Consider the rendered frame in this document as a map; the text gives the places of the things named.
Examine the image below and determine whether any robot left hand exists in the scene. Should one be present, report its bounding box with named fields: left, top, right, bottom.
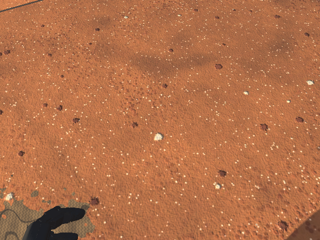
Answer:
left=22, top=206, right=85, bottom=240

